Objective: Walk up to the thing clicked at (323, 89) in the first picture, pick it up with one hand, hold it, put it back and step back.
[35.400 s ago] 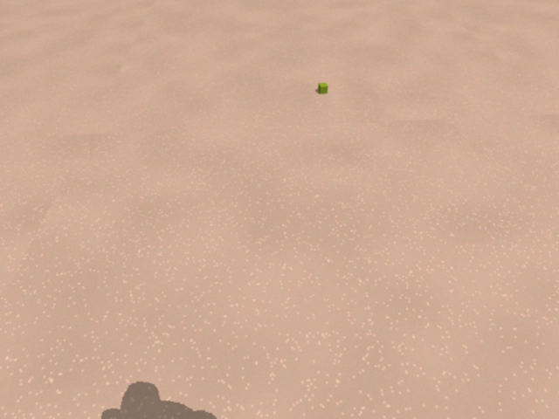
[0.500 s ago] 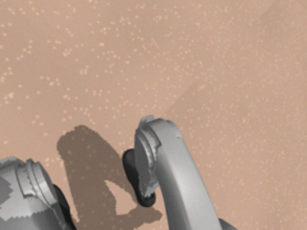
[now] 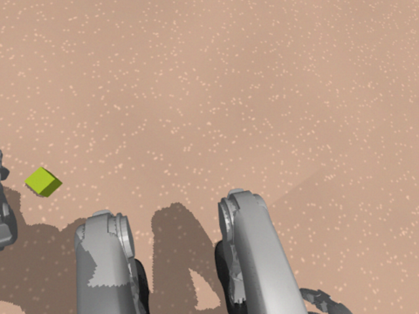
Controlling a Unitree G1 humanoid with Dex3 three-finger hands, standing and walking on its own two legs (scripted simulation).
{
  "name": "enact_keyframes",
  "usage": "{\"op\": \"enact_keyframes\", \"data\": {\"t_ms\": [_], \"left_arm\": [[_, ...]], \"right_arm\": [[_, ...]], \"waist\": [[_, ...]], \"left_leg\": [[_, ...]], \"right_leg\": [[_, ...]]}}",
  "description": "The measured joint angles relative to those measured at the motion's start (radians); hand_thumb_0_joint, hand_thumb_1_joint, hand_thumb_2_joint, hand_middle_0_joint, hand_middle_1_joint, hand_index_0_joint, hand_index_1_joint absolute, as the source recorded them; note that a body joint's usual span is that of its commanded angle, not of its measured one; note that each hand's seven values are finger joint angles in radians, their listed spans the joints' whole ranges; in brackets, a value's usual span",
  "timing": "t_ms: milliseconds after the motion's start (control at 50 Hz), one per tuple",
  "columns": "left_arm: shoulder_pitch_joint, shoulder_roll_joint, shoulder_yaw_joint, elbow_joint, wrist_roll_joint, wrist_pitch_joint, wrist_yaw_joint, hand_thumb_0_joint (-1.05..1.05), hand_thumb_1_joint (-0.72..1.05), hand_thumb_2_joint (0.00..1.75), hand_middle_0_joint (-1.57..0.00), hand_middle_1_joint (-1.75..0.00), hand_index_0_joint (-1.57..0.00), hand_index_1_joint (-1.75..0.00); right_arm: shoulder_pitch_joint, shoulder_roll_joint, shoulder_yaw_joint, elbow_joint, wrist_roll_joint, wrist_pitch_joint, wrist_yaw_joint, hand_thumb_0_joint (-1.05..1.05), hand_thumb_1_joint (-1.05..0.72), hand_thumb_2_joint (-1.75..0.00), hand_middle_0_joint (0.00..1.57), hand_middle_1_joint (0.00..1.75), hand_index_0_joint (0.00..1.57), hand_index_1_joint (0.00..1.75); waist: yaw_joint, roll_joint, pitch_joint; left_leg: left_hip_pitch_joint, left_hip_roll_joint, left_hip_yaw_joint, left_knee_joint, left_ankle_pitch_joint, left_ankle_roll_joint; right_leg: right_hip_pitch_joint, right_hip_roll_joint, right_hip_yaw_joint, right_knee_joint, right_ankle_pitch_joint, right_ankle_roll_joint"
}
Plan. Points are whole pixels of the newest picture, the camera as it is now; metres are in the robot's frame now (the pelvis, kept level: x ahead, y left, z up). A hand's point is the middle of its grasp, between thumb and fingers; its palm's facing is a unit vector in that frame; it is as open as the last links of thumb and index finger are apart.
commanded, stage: withdraw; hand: left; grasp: from above
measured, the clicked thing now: (44, 182) +0.46 +0.37 -0.35
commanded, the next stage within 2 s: approach in 0.34 s
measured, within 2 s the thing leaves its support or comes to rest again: neither
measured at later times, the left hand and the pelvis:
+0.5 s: hand (13, 194) +0.40 +0.37 -0.20, palm faces -0.40 -0.26 -0.88, open 13.9 cm; pelvis +0.01 +0.00 -0.03, yaw +0 degrees
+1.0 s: hand (37, 163) +0.47 +0.34 -0.24, palm faces -0.27 -0.21 -0.94, open 13.2 cm; pelvis +0.01 +0.01 -0.06, yaw -2 degrees
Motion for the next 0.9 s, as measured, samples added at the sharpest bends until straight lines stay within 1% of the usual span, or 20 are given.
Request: {"op": "enact_keyframes", "data": {"t_ms": [80,160,220,300,340,380,420,480,540,580,620,680,720,760,840,900], "left_arm": [[-0.012,0.016,-0.037,0.040,0.041,-0.061,-0.052,0.00,-0.44,0.93,-0.08,-1.05,-0.11,-1.01],[0.019,0.012,-0.061,0.030,0.094,-0.147,-0.085,0.00,-0.45,0.94,-0.08,-1.05,-0.10,-1.01],[0.069,-0.002,-0.061,-0.001,0.126,-0.220,-0.093,0.00,-0.46,0.95,-0.08,-1.05,-0.10,-1.01],[0.144,-0.027,-0.040,-0.044,0.169,-0.320,-0.088,0.00,-0.47,0.95,-0.08,-1.04,-0.10,-1.01],[0.179,-0.039,-0.021,-0.065,0.194,-0.371,-0.078,0.00,-0.47,0.95,-0.08,-1.04,-0.10,-1.00],[0.214,-0.046,-0.005,-0.086,0.230,-0.423,-0.064,0.00,-0.47,0.95,-0.08,-1.03,-0.10,-1.00],[0.244,-0.045,0.007,-0.106,0.269,-0.474,-0.050,0.00,-0.47,0.95,-0.08,-1.03,-0.10,-1.00],[0.300,-0.040,0.024,-0.182,0.312,-0.537,-0.031,0.00,-0.47,0.96,-0.09,-1.02,-0.10,-0.99],[0.352,-0.036,0.023,-0.280,0.338,-0.577,-0.021,0.00,-0.47,0.97,-0.11,-0.99,-0.11,-0.97],[0.358,-0.030,0.004,-0.302,0.352,-0.593,-0.021,0.00,-0.47,0.97,-0.12,-0.95,-0.12,-0.94],[0.339,-0.018,-0.023,-0.275,0.365,-0.610,-0.025,0.00,-0.47,0.98,-0.14,-0.91,-0.12,-0.91],[0.293,0.004,-0.056,-0.212,0.391,-0.641,-0.032,0.00,-0.47,0.98,-0.15,-0.87,-0.12,-0.89],[0.258,0.018,-0.077,-0.168,0.405,-0.663,-0.025,0.00,-0.46,0.98,-0.16,-0.85,-0.12,-0.87],[0.221,0.031,-0.089,-0.122,0.422,-0.686,-0.007,0.00,-0.45,0.97,-0.16,-0.84,-0.13,-0.86],[0.150,0.055,-0.073,-0.030,0.463,-0.707,0.063,0.00,-0.40,0.95,-0.19,-0.82,-0.16,-0.84],[0.118,0.064,-0.030,0.007,0.477,-0.689,0.121,0.00,-0.37,0.94,-0.21,-0.80,-0.18,-0.82]], "right_arm": [[-0.011,-0.008,0.002,-0.023,-0.009,-0.008,-0.025,0.01,-0.90,-0.89,0.20,0.29,0.20,0.30],[-0.005,-0.016,0.004,-0.037,-0.014,-0.002,-0.043,0.01,-0.90,-0.89,0.20,0.29,0.20,0.30],[0.005,-0.015,0.002,-0.041,-0.017,0.010,-0.057,0.01,-0.90,-0.89,0.20,0.29,0.20,0.30],[0.016,-0.007,0.000,-0.040,-0.020,0.027,-0.073,0.01,-0.90,-0.89,0.20,0.29,0.20,0.30],[0.020,-0.001,0.000,-0.036,-0.022,0.034,-0.079,0.01,-0.90,-0.89,0.20,0.29,0.20,0.30],[0.019,0.007,-0.001,-0.030,-0.025,0.041,-0.084,0.01,-0.90,-0.89,0.20,0.29,0.20,0.30],[0.013,0.015,-0.004,-0.024,-0.029,0.047,-0.089,0.01,-0.90,-0.89,0.20,0.29,0.20,0.30],[0.000,0.028,-0.017,-0.022,-0.035,0.060,-0.097,0.01,-0.90,-0.89,0.20,0.29,0.20,0.30],[-0.018,0.044,-0.039,-0.030,-0.036,0.079,-0.104,0.01,-0.90,-0.89,0.20,0.29,0.20,0.30],[-0.033,0.052,-0.051,-0.035,-0.036,0.091,-0.109,0.01,-0.90,-0.89,0.20,0.29,0.20,0.30],[-0.052,0.054,-0.051,-0.040,-0.040,0.101,-0.113,0.01,-0.89,-0.89,0.20,0.29,0.20,0.30],[-0.078,0.052,-0.036,-0.058,-0.052,0.111,-0.116,0.01,-0.89,-0.89,0.20,0.29,0.20,0.30],[-0.091,0.049,-0.022,-0.071,-0.060,0.113,-0.115,0.01,-0.88,-0.88,0.20,0.29,0.20,0.30],[-0.099,0.047,-0.004,-0.082,-0.068,0.113,-0.114,0.01,-0.88,-0.88,0.20,0.29,0.20,0.30],[-0.102,0.041,0.030,-0.095,-0.090,0.109,-0.109,0.01,-0.88,-0.88,0.20,0.29,0.20,0.30],[-0.090,0.036,0.042,-0.102,-0.105,0.102,-0.101,0.00,-0.88,-0.88,0.20,0.29,0.20,0.30]], "waist": [[0.001,-0.002,0.023],[0.007,-0.008,0.048],[0.012,-0.014,0.065],[0.019,-0.026,0.087],[0.023,-0.035,0.094],[0.026,-0.044,0.100],[0.026,-0.053,0.106],[0.028,-0.063,0.114],[0.033,-0.070,0.117],[0.040,-0.071,0.113],[0.044,-0.070,0.110],[0.043,-0.069,0.115],[0.039,-0.072,0.122],[0.030,-0.080,0.128],[0.001,-0.100,0.141],[-0.025,-0.107,0.152]], "left_leg": [[0.022,-0.002,0.006,-0.026,0.015,-0.004],[0.027,-0.004,0.008,-0.032,0.022,-0.008],[0.022,-0.006,0.007,-0.026,0.020,-0.009],[0.007,-0.010,0.005,-0.007,0.013,-0.009],[-0.007,-0.012,0.002,0.009,0.007,-0.008],[-0.023,-0.015,-0.001,0.030,0.002,-0.007],[-0.041,-0.019,-0.005,0.052,-0.003,-0.005],[-0.069,-0.025,-0.010,0.087,-0.009,-0.002],[-0.087,-0.031,-0.009,0.111,-0.013,0.003],[-0.095,-0.033,-0.007,0.118,-0.014,0.007],[-0.101,-0.036,-0.005,0.121,-0.014,0.011],[-0.107,-0.038,-0.007,0.129,-0.014,0.015],[-0.111,-0.039,-0.012,0.137,-0.014,0.015],[-0.118,-0.040,-0.018,0.148,-0.016,0.014],[-0.135,-0.039,-0.037,0.177,-0.023,0.006],[-0.151,-0.039,-0.050,0.197,-0.026,0.001]], "right_leg": [[0.014,-0.003,0.003,-0.015,0.011,-0.008],[0.017,-0.005,0.004,-0.016,0.015,-0.011],[0.012,-0.006,0.004,-0.010,0.012,-0.011],[0.001,-0.007,0.004,0.007,0.003,-0.009],[-0.009,-0.008,0.004,0.021,-0.003,-0.007],[-0.021,-0.010,0.002,0.039,-0.011,-0.004],[-0.034,-0.012,0.001,0.059,-0.018,-0.002],[-0.053,-0.015,0.000,0.089,-0.027,0.004],[-0.063,-0.017,0.002,0.111,-0.036,0.009],[-0.067,-0.020,0.005,0.117,-0.041,0.011],[-0.069,-0.022,0.007,0.119,-0.043,0.012],[-0.069,-0.023,0.005,0.123,-0.045,0.015],[-0.070,-0.023,0.001,0.128,-0.046,0.017],[-0.075,-0.021,-0.004,0.136,-0.047,0.018],[-0.091,-0.015,-0.017,0.158,-0.046,0.018],[-0.106,-0.011,-0.025,0.172,-0.045,0.017]]}}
